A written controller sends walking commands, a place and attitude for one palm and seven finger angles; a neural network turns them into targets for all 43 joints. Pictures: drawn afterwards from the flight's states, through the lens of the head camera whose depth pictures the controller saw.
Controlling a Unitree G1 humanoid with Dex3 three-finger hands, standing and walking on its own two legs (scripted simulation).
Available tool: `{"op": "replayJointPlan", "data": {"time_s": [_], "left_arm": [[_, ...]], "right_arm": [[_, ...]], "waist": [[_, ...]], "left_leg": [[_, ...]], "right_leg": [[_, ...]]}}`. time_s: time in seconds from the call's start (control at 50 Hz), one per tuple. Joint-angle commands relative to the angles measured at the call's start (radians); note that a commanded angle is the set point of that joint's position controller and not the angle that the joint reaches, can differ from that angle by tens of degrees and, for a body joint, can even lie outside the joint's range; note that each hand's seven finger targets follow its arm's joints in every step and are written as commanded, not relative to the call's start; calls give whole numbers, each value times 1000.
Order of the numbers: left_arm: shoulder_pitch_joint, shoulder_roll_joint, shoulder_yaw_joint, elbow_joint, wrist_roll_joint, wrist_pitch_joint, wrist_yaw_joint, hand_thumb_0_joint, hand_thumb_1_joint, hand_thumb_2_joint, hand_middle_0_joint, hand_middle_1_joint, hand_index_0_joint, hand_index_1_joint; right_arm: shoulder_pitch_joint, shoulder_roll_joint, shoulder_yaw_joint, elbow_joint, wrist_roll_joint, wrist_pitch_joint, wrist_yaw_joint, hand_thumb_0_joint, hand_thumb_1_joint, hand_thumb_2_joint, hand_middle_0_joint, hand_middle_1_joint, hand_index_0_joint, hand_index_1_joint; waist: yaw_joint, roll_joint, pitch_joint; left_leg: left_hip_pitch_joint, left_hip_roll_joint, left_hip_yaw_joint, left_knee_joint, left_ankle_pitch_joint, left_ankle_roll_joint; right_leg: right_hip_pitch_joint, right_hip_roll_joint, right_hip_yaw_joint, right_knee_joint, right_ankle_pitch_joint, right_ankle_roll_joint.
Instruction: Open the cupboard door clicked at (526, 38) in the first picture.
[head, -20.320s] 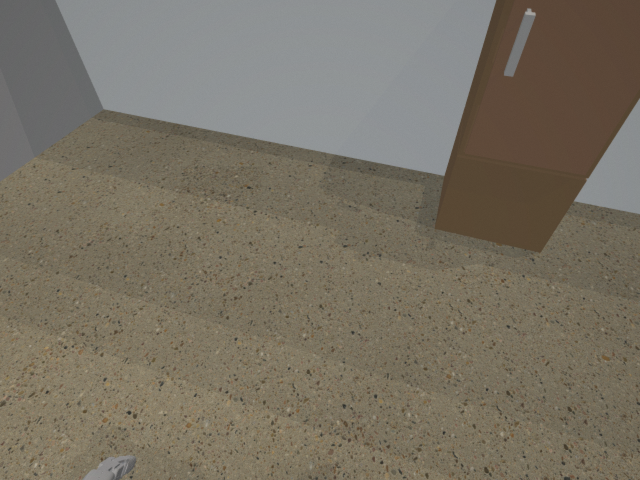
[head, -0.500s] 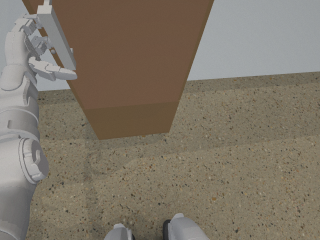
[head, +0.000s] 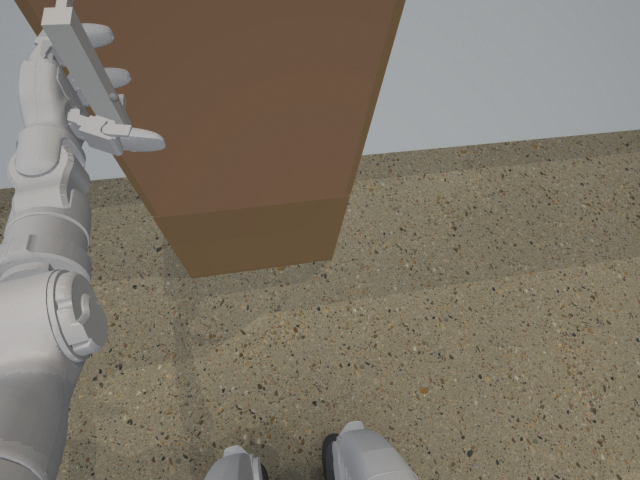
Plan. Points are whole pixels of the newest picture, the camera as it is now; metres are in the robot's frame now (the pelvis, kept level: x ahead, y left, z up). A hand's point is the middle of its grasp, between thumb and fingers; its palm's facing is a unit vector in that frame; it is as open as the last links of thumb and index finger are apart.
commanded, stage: slide the fingers in behind the handle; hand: left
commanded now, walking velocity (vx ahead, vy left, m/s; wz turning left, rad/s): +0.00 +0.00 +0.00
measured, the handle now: (96, 69) +0.60 +0.20 +0.10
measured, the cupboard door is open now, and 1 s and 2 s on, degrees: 0 0 17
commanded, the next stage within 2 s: close the thumb around the handle in 0.32 s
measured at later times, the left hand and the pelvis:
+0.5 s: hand (112, 103) +0.54 +0.17 +0.10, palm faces +0.04 -1.00 -0.03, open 14.0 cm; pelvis +0.00 +0.00 +0.00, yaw +1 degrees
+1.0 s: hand (111, 98) +0.54 +0.17 +0.10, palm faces +0.04 -1.00 -0.03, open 6.2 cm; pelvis +0.00 +0.01 +0.00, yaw +0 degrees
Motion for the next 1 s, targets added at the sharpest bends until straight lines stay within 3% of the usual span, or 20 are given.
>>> {"op": "replayJointPlan", "data": {"time_s": [0.0,0.04,0.1,0.14,0.16,0.18,0.26,0.28,0.34,0.38,0.4,0.48,0.58,0.64,0.7,0.82,0.86,0.9,0.96,0.98], "left_arm": [[-459,218,-6,-252,-14,-87,-7,0,-500,300,-300,-1200,-300,-1200],[-436,226,-1,-242,-16,-82,-8,0,-500,300,-300,-1200,-300,-1200],[-449,161,-44,-216,-25,-71,-11,0,-500,300,-300,-1200,-300,-1200],[-448,170,-35,-207,-28,-69,-8,0,-500,300,-300,-1200,-300,-1200],[-482,145,-54,-229,-32,-77,-8,0,-500,300,-300,-1200,-300,-1200],[-462,179,-22,-211,-30,-80,-5,0,-500,300,-300,-1200,-300,-1200],[-468,198,-14,-205,-27,-90,-1,0,-500,300,-300,-1200,-300,-1200],[-468,183,-32,-200,-23,-92,-6,0,-500,300,-300,-1200,-300,-1200],[-448,202,-17,-178,-24,-86,-12,0,-500,300,-300,-1200,-300,-1200],[-474,186,-35,-182,-23,-84,-12,0,-500,300,-300,-1200,-300,-1200],[-484,206,-23,-182,-19,-82,-11,0,-500,300,-300,-1200,-300,-1200],[-535,199,-27,-211,-23,-88,-3,0,-276,396,-316,-1224,-316,-1224],[-502,222,-4,-191,-20,-87,1,0,4,516,-336,-1254,-336,-1254],[-514,230,-11,-194,-13,-81,0,0,172,588,-348,-1272,-348,-1272],[-501,221,-2,-217,-18,-90,5,0,340,660,-360,-1290,-360,-1290],[-491,184,-32,-179,-18,-71,2,0,676,804,-384,-1326,-384,-1326],[-485,237,16,-197,-19,-79,7,0,788,852,-392,-1338,-392,-1338],[-482,188,-29,-183,-15,-77,5,0,900,900,-400,-1350,-400,-1350],[-502,163,-42,-182,-19,-80,10,0,900,900,-400,-1350,-400,-1350],[-506,193,-23,-179,-18,-80,11,0,900,900,-400,-1350,-400,-1350]], "right_arm": [[199,-169,-70,-31,-2,-12,-2,0,-900,-900,200,300,200,300],[193,-173,-71,-31,1,-8,-4,0,-900,-900,200,300,200,300],[191,-169,-73,-22,3,-9,-4,0,-900,-900,200,300,200,300],[190,-173,-73,-20,2,-10,-6,0,-900,-900,200,300,200,300],[189,-170,-72,-19,0,-14,-7,0,-900,-900,200,300,200,300],[192,-173,-73,-14,0,-15,-7,0,-900,-900,200,300,200,300],[190,-176,-69,-16,-2,-21,-10,0,-900,-900,200,300,200,300],[184,-171,-69,-15,-1,-22,-9,0,-900,-900,200,300,200,300],[181,-175,-68,-17,2,-22,-11,0,-900,-900,200,300,200,300],[177,-172,-66,-19,2,-21,-13,0,-900,-900,200,300,200,300],[178,-176,-67,-17,3,-22,-15,0,-900,-900,200,300,200,300],[185,-177,-67,-13,-3,-25,-16,0,-900,-900,200,300,200,300],[189,-179,-66,-13,-5,-25,-13,0,-900,-900,200,300,200,300],[187,-180,-64,-17,-4,-22,-14,0,-900,-900,200,300,200,300],[190,-178,-67,-18,-8,-22,-11,0,-900,-900,200,300,200,300],[193,-179,-67,-15,-5,-17,-9,0,-900,-900,200,300,200,300],[199,-185,-69,-18,-8,-16,-11,0,-900,-900,200,300,200,300],[195,-176,-64,-17,-5,-16,-8,0,-900,-900,200,300,200,300],[196,-179,-67,-13,-8,-17,-8,0,-900,-900,200,300,200,300],[197,-182,-68,-9,-8,-17,-9,0,-900,-900,200,300,200,300]], "waist": [[2,121,-542],[3,106,-518],[-16,92,-476],[-15,74,-460],[-23,102,-462],[-9,91,-472],[-15,60,-475],[-13,88,-482],[-12,49,-468],[-16,89,-472],[-18,72,-465],[-27,108,-510],[-14,109,-525],[-24,84,-498],[-11,123,-541],[-26,93,-471],[-11,101,-503],[-18,113,-486],[-32,94,-457],[-26,99,-468]], "left_leg": [[336,-31,-72,-62,501,6],[329,-30,-69,-69,490,6],[337,-30,-72,-71,477,7],[323,-31,-72,-78,440,8],[341,-32,-72,-78,452,9],[336,-32,-75,-76,449,7],[302,-37,-70,-73,436,13],[310,-38,-70,-73,439,9],[282,-37,-67,-70,427,11],[294,-39,-66,-70,419,11],[292,-36,-71,-67,408,10],[345,-32,-85,-64,449,6],[332,-34,-85,-56,470,4],[306,-32,-84,-62,446,6],[355,-29,-87,-56,489,1],[324,-28,-87,-66,454,3],[338,-28,-88,-62,479,3],[343,-27,-92,-64,479,-2],[349,-24,-97,-62,466,1],[338,-25,-95,-62,457,0]], "right_leg": [[303,28,52,-51,452,9],[302,29,52,-57,441,10],[266,29,47,-68,420,12],[263,29,47,-71,389,12],[254,28,48,-72,397,10],[260,28,48,-70,390,9],[288,24,58,-65,407,11],[282,23,58,-61,407,11],[291,22,59,-62,405,13],[277,21,60,-62,395,14],[262,20,56,-61,376,13],[237,22,49,-54,376,13],[249,23,48,-47,394,11],[255,23,48,-50,383,14],[244,25,44,-46,395,10],[222,27,40,-57,366,12],[237,27,41,-50,382,7],[212,27,37,-49,368,9],[182,29,33,-54,343,8],[194,27,36,-52,342,10]]}}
